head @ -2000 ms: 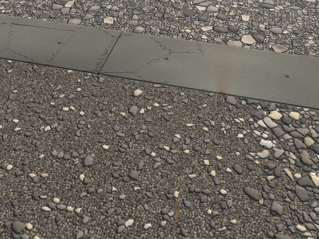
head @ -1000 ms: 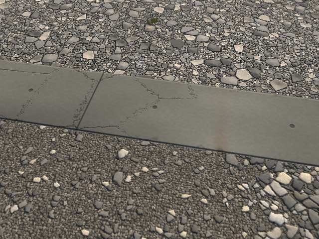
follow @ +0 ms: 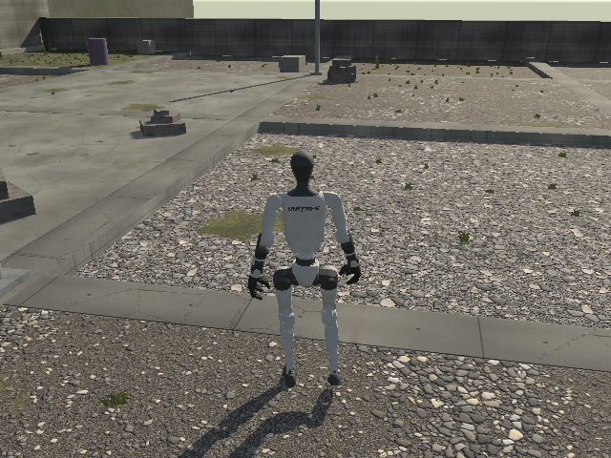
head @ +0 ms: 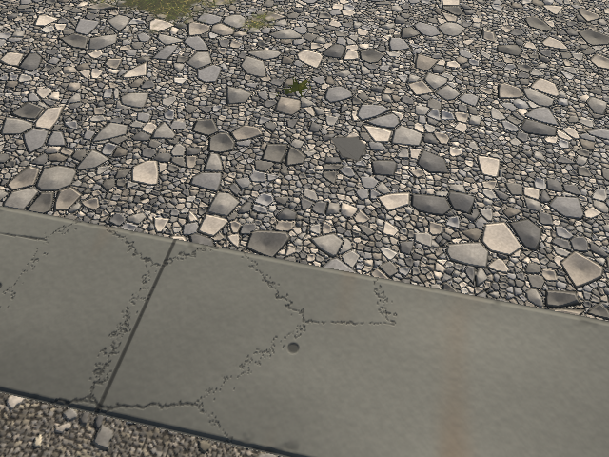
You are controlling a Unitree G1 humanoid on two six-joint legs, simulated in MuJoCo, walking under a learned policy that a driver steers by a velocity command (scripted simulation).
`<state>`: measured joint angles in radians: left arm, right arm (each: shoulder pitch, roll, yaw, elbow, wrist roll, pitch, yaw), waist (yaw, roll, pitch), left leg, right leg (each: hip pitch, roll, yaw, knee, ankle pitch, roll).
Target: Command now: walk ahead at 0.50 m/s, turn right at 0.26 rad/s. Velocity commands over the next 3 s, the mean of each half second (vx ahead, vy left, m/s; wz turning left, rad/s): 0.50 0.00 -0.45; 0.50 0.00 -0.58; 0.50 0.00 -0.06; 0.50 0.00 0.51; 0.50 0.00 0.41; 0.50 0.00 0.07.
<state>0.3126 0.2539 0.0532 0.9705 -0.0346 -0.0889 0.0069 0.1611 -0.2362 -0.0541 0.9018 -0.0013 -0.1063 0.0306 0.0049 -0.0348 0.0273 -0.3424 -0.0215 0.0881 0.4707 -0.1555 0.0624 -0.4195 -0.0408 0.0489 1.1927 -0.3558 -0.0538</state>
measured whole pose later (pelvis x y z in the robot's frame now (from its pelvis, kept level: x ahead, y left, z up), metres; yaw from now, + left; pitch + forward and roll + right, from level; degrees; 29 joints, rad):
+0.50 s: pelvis +0.29 -0.07 -0.02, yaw -15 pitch +2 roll +0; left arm 0.12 0.22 0.05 0.84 0.04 -0.08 -0.05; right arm 0.43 -0.21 -0.02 1.04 -0.11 -0.11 0.04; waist -0.02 0.01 0.00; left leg 0.14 0.10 0.28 0.54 -0.44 -0.02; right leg -0.51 0.04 -0.03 0.66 -0.17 -0.10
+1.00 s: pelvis +0.58 -0.13 +0.00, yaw -33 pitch +1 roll +0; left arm 0.35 0.23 0.07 0.94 0.07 -0.11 -0.07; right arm 0.14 -0.22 0.01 0.85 -0.04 -0.13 -0.01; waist 0.02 -0.01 -0.01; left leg -0.35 0.02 0.09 0.52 -0.20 0.04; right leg -0.36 0.09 0.14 1.13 -0.43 -0.06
